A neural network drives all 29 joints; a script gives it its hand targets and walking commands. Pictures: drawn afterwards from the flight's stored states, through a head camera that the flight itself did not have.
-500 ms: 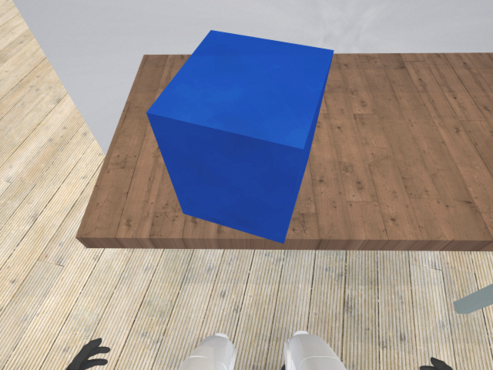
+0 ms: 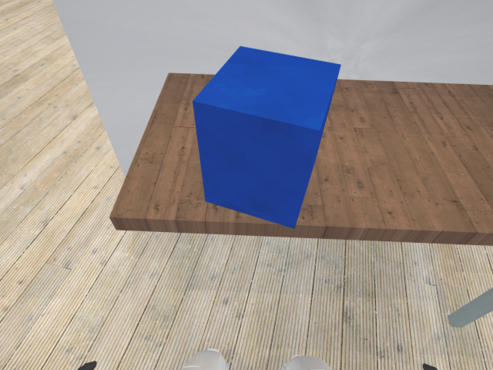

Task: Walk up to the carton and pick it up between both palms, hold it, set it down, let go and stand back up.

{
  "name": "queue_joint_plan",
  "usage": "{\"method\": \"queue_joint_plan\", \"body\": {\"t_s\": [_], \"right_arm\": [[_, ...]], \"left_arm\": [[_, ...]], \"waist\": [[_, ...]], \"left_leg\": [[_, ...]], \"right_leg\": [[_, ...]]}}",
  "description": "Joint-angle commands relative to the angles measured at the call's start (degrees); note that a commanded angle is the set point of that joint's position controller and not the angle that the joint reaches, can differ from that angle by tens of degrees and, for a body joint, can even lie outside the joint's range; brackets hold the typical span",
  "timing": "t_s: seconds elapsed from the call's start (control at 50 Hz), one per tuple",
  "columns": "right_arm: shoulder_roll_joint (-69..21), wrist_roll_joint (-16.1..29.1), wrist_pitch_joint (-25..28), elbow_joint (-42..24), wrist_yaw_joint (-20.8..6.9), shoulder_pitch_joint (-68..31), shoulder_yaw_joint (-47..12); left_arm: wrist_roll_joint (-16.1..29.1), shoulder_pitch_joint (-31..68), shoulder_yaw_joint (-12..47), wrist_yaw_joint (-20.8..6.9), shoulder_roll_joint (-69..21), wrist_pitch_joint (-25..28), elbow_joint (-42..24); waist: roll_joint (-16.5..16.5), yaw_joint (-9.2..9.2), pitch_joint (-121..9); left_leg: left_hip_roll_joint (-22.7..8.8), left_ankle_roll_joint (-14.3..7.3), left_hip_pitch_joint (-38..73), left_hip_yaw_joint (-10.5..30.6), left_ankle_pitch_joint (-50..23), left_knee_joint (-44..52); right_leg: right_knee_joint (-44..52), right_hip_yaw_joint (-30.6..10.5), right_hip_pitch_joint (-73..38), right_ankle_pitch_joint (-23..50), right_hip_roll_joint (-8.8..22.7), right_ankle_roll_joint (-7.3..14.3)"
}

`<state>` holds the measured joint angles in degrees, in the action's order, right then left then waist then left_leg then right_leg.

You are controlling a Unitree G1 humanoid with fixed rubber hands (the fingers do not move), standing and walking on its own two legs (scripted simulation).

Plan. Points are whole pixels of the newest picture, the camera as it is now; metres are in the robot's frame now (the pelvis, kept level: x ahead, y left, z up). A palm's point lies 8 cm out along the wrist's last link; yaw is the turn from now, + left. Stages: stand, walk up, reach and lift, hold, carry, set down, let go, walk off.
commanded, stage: walk up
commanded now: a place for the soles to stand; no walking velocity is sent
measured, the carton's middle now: (267, 138) +0.52 -0.02 +0.08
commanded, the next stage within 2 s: none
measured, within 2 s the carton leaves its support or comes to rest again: neither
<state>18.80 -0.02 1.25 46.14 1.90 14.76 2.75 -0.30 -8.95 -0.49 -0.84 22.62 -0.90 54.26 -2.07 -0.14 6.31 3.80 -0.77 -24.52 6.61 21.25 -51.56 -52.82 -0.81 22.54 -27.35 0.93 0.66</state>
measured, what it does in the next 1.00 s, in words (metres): steps on the spot: right foot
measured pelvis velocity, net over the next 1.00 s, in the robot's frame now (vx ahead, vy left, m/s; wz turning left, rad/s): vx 0.02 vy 0.00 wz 0.00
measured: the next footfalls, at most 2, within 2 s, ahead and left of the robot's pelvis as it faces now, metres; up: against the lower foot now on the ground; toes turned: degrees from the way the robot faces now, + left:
right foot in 0.36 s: +0.08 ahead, -0.13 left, +0.00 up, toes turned -2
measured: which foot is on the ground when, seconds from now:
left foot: down 0.00-1.00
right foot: down 0.00-0.26, up 0.28-0.34, down 0.36-1.00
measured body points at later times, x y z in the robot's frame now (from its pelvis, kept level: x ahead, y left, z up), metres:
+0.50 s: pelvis +0.01 +0.00 +0.02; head +0.01 +0.02 +0.47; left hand +0.06 +0.31 -0.12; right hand +0.09 -0.30 -0.08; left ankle +0.06 +0.13 -0.69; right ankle +0.04 -0.13 -0.69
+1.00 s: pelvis +0.02 +0.00 +0.02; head +0.02 +0.02 +0.47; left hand +0.10 +0.31 -0.11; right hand +0.11 -0.29 -0.08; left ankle +0.06 +0.13 -0.69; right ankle +0.04 -0.13 -0.69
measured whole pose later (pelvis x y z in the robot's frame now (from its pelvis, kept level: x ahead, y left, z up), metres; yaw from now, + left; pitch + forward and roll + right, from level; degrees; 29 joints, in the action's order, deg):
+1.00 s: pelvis +0.02 +0.00 +0.02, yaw +0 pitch -1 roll -1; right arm 18.5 0.0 1.8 47.9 1.1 14.7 2.1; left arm -0.3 -10.5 -0.5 -1.0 22.6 0.9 56.8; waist -1.1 -0.1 0.5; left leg 2.3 0.7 -23.1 7.5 18.8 -42.8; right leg -41.1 -0.1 21.0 -19.6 0.0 0.7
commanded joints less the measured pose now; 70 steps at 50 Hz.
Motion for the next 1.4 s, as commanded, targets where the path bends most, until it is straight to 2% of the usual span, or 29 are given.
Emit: {"method": "queue_joint_plan", "body": {"t_s": [0.0, 0.02, 0.04, 0.06, 0.16, 0.18, 0.2, 0.24, 0.26, 0.34, 0.38, 0.42, 0.44, 0.5, 0.54, 0.62, 0.74, 0.78, 0.86, 0.9, 1.0, 1.02, 1.08, 1.1, 1.12, 1.2, 1.26, 1.3, 1.38], "right_arm": [[16.4, -2.0, 0.9, -1.9, 0.0, -5.6, 2.7], [13.2, -1.2, 0.7, -1.7, -0.3, -5.0, 2.8], [16.0, -1.8, 0.8, -0.2, -0.1, -3.2, 3.9], [17.4, -1.4, 0.9, 0.0, -0.2, -3.4, 4.6], [14.8, -0.6, 1.8, 2.2, -1.7, 4.0, 4.6], [15.8, -1.0, 2.5, 4.0, -1.2, 6.9, 4.1], [16.6, -1.6, 3.1, 4.6, -0.8, 8.7, 4.6], [19.6, -1.5, 3.2, 1.9, -0.5, 2.3, 4.4], [21.4, -2.3, 2.8, -0.2, -0.4, -1.8, 4.8], [18.3, -1.4, 2.4, -0.7, -0.7, -8.6, 3.1], [15.2, -1.0, 2.0, -0.1, -0.8, -5.3, 3.0], [15.6, -1.0, 1.7, 1.5, -1.1, -2.2, 2.9], [16.4, -0.8, 1.8, 2.0, -1.0, -2.2, 2.9], [16.1, -0.9, 2.7, 2.7, -1.0, -0.8, 3.0], [15.6, -1.1, 3.2, 1.7, -0.9, -3.7, 2.7], [14.4, -0.9, 3.0, 0.8, -0.4, -5.3, 2.8], [14.8, -0.3, 2.9, 0.8, -0.3, -4.6, 2.2], [13.6, -1.0, 2.6, 2.0, -0.2, -4.7, 2.0], [16.5, -1.4, 2.5, 2.1, -0.3, -6.4, 2.5], [14.1, -1.2, 2.8, 1.8, -0.6, -6.0, 2.2], [16.1, -1.6, 3.2, 2.5, -0.7, -4.7, 1.9], [16.3, -1.9, 3.2, 2.0, -0.6, -4.9, 2.1], [14.9, -1.2, 3.1, 2.1, -0.6, -5.7, 1.5], [15.5, -1.7, 3.1, 2.1, -0.7, -5.6, 1.8], [16.0, -1.5, 3.3, 1.8, -0.9, -1.9, 2.1], [16.5, -2.4, 3.3, 0.8, -1.2, -3.2, 2.4], [16.2, -2.3, 3.3, 1.1, -1.2, -4.6, 2.4], [15.6, -1.7, 3.0, 0.2, -1.1, -3.2, 2.7], [13.8, -1.4, 3.8, 0.6, -1.0, -3.3, 1.7]], "left_arm": [[-1.8, -8.0, -6.4, 1.1, 13.4, 3.3, 0.1], [-2.7, -6.6, -7.1, 1.5, 17.2, 3.7, -0.5], [-1.9, -3.4, -7.4, 1.3, 19.4, 4.2, -2.1], [-2.1, 0.6, -6.9, 1.3, 19.6, 4.5, -2.9], [-1.7, 2.2, -4.8, 0.7, 14.6, 3.8, -4.3], [-1.4, 2.4, -4.7, 0.3, 13.3, 3.2, -3.7], [-1.4, 2.2, -4.1, 0.1, 11.3, 2.4, -4.1], [0.1, -1.0, -3.9, 0.5, 11.0, 1.8, -3.3], [-0.5, -3.1, -4.8, 0.4, 13.5, 1.6, -2.0], [-0.3, -9.2, -4.8, 0.2, 12.5, 3.5, 0.2], [-1.6, -5.2, -5.4, 0.6, 14.5, 4.0, -0.9], [-1.1, -1.0, -5.2, 0.9, 15.6, 4.2, -2.5], [-0.9, 0.1, -5.2, 0.9, 16.4, 4.1, -2.0], [-0.6, 2.2, -4.0, 0.5, 13.2, 3.4, -2.8], [0.0, -1.1, -3.3, 0.7, 12.2, 3.8, -1.5], [0.1, -0.4, -3.0, 1.0, 11.6, 4.1, -1.7], [-0.2, 0.0, -3.2, 1.0, 11.9, 3.7, -1.6], [0.0, 3.3, -3.1, 0.8, 12.9, 3.4, -1.7], [-0.4, 1.9, -3.1, 0.7, 11.3, 2.8, -0.8], [-0.6, 1.4, -3.4, 0.6, 11.3, 3.3, -1.2], [-0.3, 2.7, -4.0, 0.2, 11.6, 3.0, -0.7], [-0.3, 0.8, -3.2, 0.4, 10.9, 3.1, -1.8], [0.0, 3.1, -3.0, 0.6, 11.2, 3.5, -0.7], [0.0, 0.8, -3.2, 0.7, 11.5, 3.5, -0.8], [-1.1, 0.7, -4.1, 0.1, 12.7, 3.9, -1.7], [-1.3, -1.1, -4.2, -0.1, 11.7, 3.4, -2.1], [-0.8, -3.0, -3.6, -0.1, 11.2, 4.0, -0.8], [-1.4, -0.9, -3.6, -0.1, 11.6, 4.4, -1.6], [-0.8, -1.8, -4.2, 0.4, 13.8, 4.9, -2.1]], "waist": [[5.2, -3.75, -2.8], [-3.9, -3.33, -0.9], [-4.4, -3.39, -1.4], [-0.8, -2.50, 3.8], [-5.9, 1.30, -5.4], [-2.8, 2.43, -6.1], [2.4, 3.14, -6.4], [11.3, 1.07, -3.5], [9.3, -0.16, -3.0], [10.3, -3.61, -4.2], [3.8, -1.53, -3.9], [5.2, -0.54, -4.5], [1.4, 0.17, -2.3], [3.9, 1.67, -4.4], [3.5, -0.51, -10.3], [5.1, -1.23, -10.4], [5.9, -0.75, -11.4], [2.0, -0.78, -8.6], [8.7, -1.11, -6.3], [6.5, -1.26, -5.5], [6.2, -1.09, -6.2], [10.0, -1.27, -8.1], [5.5, -0.58, -6.7], [8.9, -0.95, -8.6], [4.4, -0.73, -10.3], [6.9, -1.58, -6.9], [11.5, -1.83, -7.3], [3.0, -0.85, -7.9], [4.6, -1.13, -13.8]], "left_leg": [[-8.8, -4.1, -16.3, 12.6, 20.7, 17.7], [-3.2, -1.8, -16.0, 4.9, 14.7, 7.1], [-0.1, -0.6, -12.4, 1.4, 11.2, -1.7], [-2.3, -0.4, -8.6, 2.3, 9.1, -4.6], [-3.7, -1.4, 9.1, -4.0, 1.3, 10.4], [-2.6, -1.8, 12.5, -3.5, 1.6, 15.3], [-5.1, -2.9, 16.4, 3.4, 3.5, 21.6], [-18.5, -9.5, 7.2, 31.0, 23.6, 35.2], [-18.5, -11.8, 0.5, 34.2, 31.3, 35.9], [-12.5, -7.4, -1.8, 19.5, 11.8, 25.5], [-7.9, -3.9, -4.2, 11.5, 7.0, 19.9], [-4.3, -2.0, -1.2, 4.0, 6.0, 16.6], [-4.6, -2.0, -0.1, 3.1, 4.5, 16.3], [-7.5, -3.8, 7.3, 8.5, 1.4, 22.6], [-10.6, -4.9, 10.6, 11.9, -13.7, 20.5], [-7.4, -3.7, 6.9, 7.3, -17.4, 17.0], [-9.3, -4.1, 7.4, 8.2, -16.3, 18.6], [-7.3, -3.6, 5.1, 6.8, -8.1, 20.5], [-10.1, -4.3, 1.4, 11.4, 1.2, 25.7], [-9.5, -4.1, 1.5, 10.8, 2.9, 26.0], [-9.4, -3.3, 2.0, 11.2, -2.9, 26.3], [-10.0, -4.3, 3.2, 11.8, -2.2, 26.7], [-9.6, -3.8, 2.6, 12.0, -4.6, 27.2], [-8.7, -2.8, 5.6, 9.6, -7.5, 25.2], [-7.7, -4.1, 6.0, 8.5, -0.1, 24.5], [-9.8, -5.8, 5.1, 13.7, 14.6, 29.1], [-10.9, -6.1, 5.3, 14.2, 4.8, 27.8], [-9.8, -4.8, 3.7, 12.0, -1.8, 25.6], [-6.8, -2.5, 7.7, 4.0, -20.4, 16.8]], "right_leg": [[24.3, -9.9, -14.7, -12.0, 3.5, 4.6], [33.7, -25.9, -8.9, -24.1, 11.2, 6.9], [38.9, -34.8, -4.6, -29.5, 17.5, 10.2], [40.2, -35.8, 4.5, -30.5, 20.1, 12.6], [31.1, -18.1, 4.8, -16.2, 10.4, 7.4], [26.1, -13.8, 8.0, -15.1, 7.1, 6.5], [18.4, -8.7, 10.5, -12.1, 4.4, 4.2], [2.3, -3.6, 11.0, -3.2, -0.9, 0.6], [0.3, -5.0, 6.8, -3.8, -0.4, 0.5], [16.4, -3.1, -5.1, 3.5, 0.9, 2.2], [25.5, -10.7, -8.6, 1.2, 4.1, 4.4], [28.3, -17.9, -4.7, -8.8, 9.0, 6.9], [29.5, -16.5, -2.1, -10.4, 8.7, 6.6], [22.4, -9.0, 1.6, -0.6, 4.9, 4.1], [18.0, -5.7, -3.7, 14.1, 3.3, 3.2], [18.8, -6.8, -7.2, 20.2, 5.7, 4.8], [19.2, -6.9, -8.0, 19.6, 5.5, 4.6], [21.8, -8.1, -5.6, 11.2, 6.1, 4.6], [19.9, -5.0, -5.5, 7.3, 3.8, 3.7], [21.2, -5.8, -5.9, 5.5, 4.2, 4.1], [21.5, -4.2, -7.0, 4.9, 2.9, 3.3], [20.0, -3.8, -6.9, 7.7, 3.1, 3.3], [21.7, -4.9, -7.5, 9.3, 3.4, 3.9], [22.6, -6.2, -7.1, 10.2, 4.5, 3.6], [22.1, -5.8, -7.1, 1.2, 3.4, 4.7], [19.9, -5.1, -2.0, -3.1, 1.5, 4.0], [20.0, -3.4, -3.3, 0.0, 1.3, 3.6], [21.1, -4.5, -7.3, 5.8, 1.6, 4.6], [21.2, -8.3, -11.9, 20.5, 5.7, 6.4]]}}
